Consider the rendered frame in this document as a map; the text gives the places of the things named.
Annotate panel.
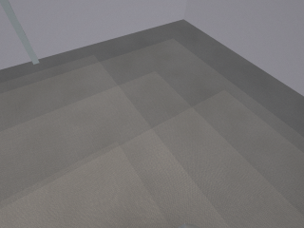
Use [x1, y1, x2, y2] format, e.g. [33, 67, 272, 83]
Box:
[0, 0, 40, 65]

